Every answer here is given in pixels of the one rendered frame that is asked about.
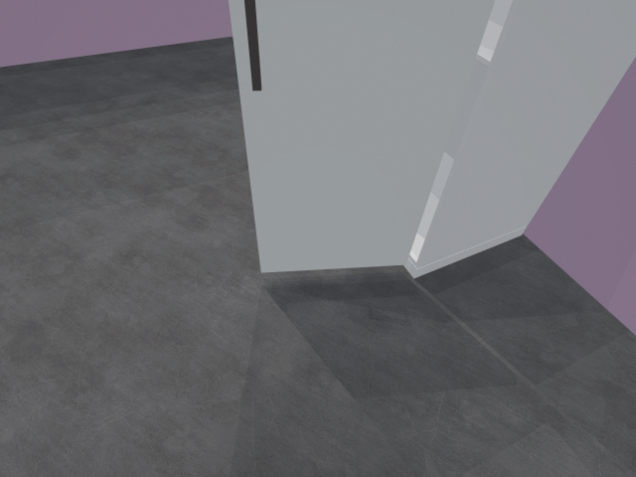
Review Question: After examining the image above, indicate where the fridge door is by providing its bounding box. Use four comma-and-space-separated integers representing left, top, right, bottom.
229, 0, 495, 273

